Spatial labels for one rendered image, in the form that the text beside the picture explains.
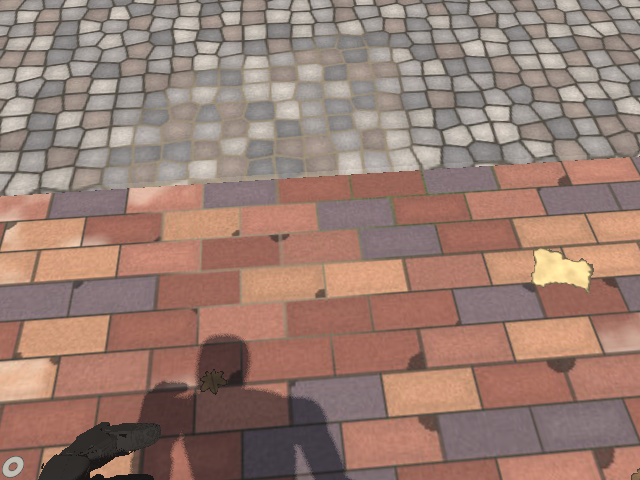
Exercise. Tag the robot left hand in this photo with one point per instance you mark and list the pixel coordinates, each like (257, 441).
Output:
(98, 446)

